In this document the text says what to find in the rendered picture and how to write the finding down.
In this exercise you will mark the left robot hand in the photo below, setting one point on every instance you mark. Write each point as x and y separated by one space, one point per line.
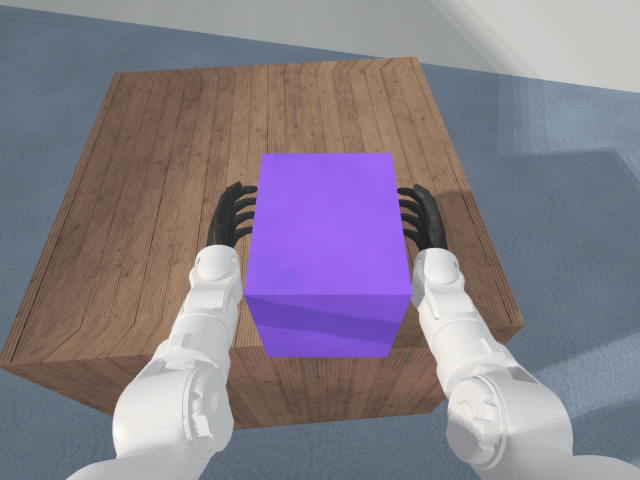
222 230

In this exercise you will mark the robot left forearm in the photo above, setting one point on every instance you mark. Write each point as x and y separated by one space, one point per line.
204 328

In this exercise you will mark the pedestal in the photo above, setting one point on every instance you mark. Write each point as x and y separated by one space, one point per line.
114 271

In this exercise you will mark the right robot hand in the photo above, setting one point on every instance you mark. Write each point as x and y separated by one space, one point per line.
430 227

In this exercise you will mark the robot right forearm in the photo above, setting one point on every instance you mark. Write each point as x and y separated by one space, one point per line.
456 334

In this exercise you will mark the robot right upper arm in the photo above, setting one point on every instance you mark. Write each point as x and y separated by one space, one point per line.
514 430

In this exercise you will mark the robot left upper arm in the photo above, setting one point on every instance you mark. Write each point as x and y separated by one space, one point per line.
167 427

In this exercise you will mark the carton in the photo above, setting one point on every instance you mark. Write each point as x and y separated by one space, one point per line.
327 273

